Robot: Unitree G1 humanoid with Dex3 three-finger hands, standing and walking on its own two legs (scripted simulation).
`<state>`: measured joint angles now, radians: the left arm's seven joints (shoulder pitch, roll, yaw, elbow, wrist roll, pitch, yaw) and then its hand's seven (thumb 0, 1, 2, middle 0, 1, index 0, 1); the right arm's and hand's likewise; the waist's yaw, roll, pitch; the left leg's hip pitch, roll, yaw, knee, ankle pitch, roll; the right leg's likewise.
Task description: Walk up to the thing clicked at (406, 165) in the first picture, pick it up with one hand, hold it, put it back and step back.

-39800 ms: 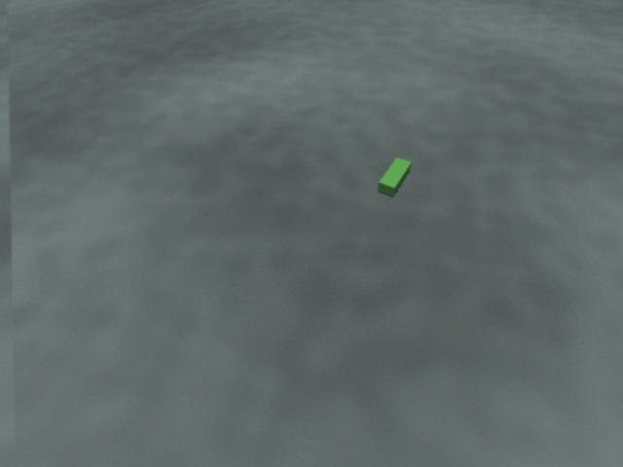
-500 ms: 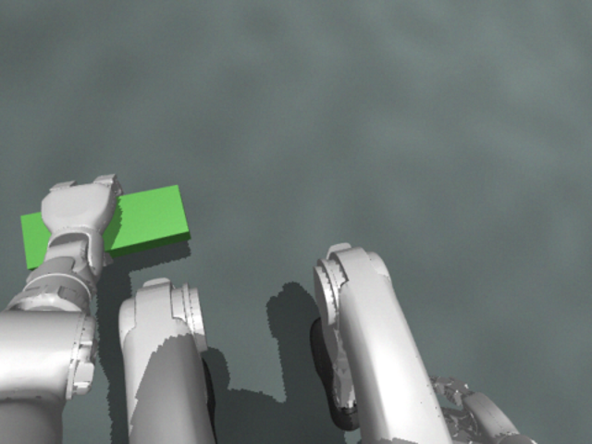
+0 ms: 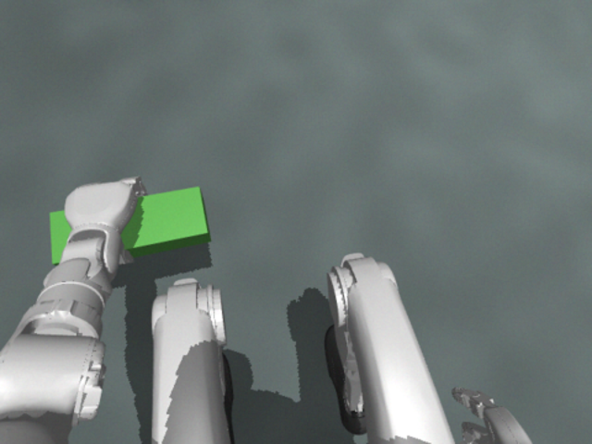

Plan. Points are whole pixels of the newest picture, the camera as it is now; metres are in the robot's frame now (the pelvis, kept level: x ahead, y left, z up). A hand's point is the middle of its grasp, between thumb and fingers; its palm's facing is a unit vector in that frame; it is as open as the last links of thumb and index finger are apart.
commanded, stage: lift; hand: left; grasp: from above
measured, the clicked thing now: (135, 228) +0.43 +0.23 -0.18
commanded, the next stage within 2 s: hold in 1.38 s
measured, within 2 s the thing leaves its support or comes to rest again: neither
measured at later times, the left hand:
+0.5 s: hand (42, 248) +0.36 +0.25 +0.02, palm faces -0.41 -0.08 -0.91, open 11.0 cm
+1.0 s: hand out of the picture +0.34 +0.24 +0.20, palm faces -0.44 -0.10 -0.89, open 10.9 cm
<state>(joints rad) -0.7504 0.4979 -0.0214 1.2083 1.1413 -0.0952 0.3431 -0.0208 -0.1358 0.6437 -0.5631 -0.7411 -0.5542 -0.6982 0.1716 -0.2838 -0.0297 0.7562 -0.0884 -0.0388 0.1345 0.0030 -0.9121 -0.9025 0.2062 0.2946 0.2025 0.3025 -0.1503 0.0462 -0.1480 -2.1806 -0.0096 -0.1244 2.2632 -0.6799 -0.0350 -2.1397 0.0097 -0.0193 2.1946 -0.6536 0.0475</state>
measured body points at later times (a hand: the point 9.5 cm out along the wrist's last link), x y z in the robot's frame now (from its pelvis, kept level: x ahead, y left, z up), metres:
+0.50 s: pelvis +0.00 +0.00 +0.12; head +0.14 +0.03 +0.55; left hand +0.37 +0.26 +0.07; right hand +0.15 -0.26 +0.00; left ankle +0.08 +0.13 -0.34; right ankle +0.10 -0.13 -0.34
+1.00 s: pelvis +0.04 +0.00 +0.29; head +0.11 +0.01 +0.74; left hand +0.36 +0.24 +0.26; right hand +0.16 -0.26 +0.17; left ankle +0.08 +0.13 -0.34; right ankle +0.10 -0.13 -0.34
